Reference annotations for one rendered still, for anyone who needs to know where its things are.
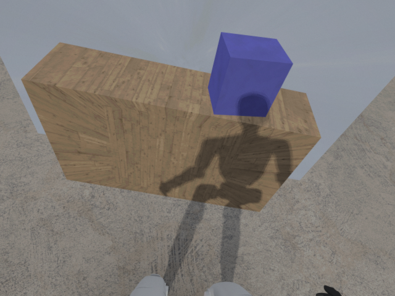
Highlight robot thigh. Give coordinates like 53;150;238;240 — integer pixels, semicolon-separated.
130;276;168;296
204;282;252;296

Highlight carton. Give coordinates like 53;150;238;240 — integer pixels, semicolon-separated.
208;32;293;117

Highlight robot right thigh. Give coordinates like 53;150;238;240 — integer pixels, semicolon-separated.
204;282;252;296

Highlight pedestal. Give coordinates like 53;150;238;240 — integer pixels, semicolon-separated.
21;43;321;212

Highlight robot left thigh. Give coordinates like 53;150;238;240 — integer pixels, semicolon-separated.
130;276;168;296

